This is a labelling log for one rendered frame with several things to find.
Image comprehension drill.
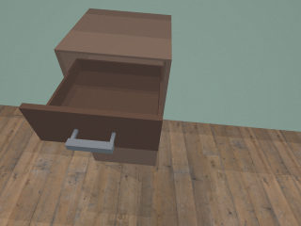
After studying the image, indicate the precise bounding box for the drawer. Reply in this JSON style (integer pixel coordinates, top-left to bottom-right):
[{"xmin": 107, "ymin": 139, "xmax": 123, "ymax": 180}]
[{"xmin": 18, "ymin": 58, "xmax": 164, "ymax": 152}]

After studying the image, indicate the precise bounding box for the cabinet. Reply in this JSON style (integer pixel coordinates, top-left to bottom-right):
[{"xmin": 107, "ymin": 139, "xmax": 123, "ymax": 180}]
[{"xmin": 54, "ymin": 8, "xmax": 172, "ymax": 166}]

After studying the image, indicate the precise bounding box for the handle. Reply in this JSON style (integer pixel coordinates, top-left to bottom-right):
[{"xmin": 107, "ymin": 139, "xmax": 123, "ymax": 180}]
[{"xmin": 65, "ymin": 129, "xmax": 116, "ymax": 154}]

